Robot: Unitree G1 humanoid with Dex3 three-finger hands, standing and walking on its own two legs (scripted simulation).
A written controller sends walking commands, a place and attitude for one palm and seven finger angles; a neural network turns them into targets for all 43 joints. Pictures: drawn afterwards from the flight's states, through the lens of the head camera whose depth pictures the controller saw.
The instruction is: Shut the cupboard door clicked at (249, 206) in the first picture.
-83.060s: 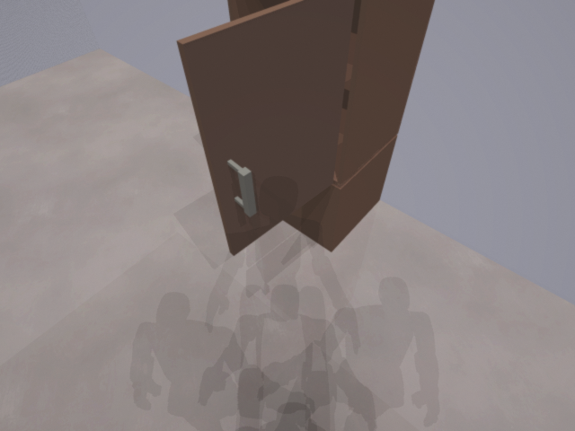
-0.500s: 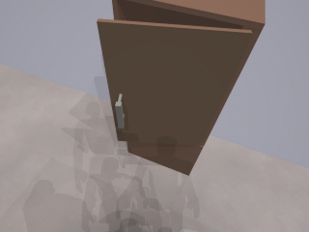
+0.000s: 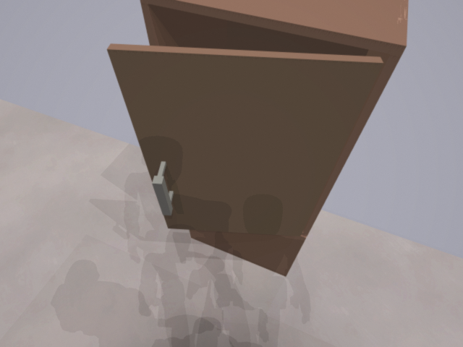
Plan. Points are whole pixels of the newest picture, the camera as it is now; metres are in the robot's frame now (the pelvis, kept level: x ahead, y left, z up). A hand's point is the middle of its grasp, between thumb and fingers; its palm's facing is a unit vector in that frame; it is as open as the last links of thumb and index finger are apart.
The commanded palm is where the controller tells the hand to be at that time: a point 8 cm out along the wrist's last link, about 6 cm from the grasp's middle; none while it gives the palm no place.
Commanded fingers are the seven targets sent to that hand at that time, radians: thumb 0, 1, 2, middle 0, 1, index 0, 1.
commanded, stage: come to a stop and stand still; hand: left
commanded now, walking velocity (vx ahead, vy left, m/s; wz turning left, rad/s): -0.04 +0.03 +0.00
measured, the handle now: (165, 189) +0.45 +0.19 -0.08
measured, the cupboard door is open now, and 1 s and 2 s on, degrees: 19 19 19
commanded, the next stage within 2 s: look again from close up in 0.58 s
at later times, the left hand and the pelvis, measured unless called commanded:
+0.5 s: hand out of the picture +0.01 +0.24 -0.17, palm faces +0.03 -0.97 -0.26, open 7.4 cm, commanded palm none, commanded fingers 0.00 0.90 0.90 -0.20 -0.30 -0.20 -0.30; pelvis -0.02 +0.04 +0.00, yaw -1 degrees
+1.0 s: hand out of the picture +0.00 +0.23 -0.16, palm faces -0.02 -0.97 -0.25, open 7.4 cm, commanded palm none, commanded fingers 0.00 0.90 0.90 -0.20 -0.30 -0.20 -0.30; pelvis -0.04 +0.03 +0.00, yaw -1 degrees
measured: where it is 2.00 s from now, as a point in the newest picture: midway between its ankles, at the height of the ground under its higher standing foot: outside the picture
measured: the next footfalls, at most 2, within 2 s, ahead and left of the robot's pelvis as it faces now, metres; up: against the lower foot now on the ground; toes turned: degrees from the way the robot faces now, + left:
left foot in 0.02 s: +0.04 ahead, +0.12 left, +0.00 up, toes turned +2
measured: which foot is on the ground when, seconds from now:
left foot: up 0.00-0.00, down 0.02-1.00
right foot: down 0.00-1.00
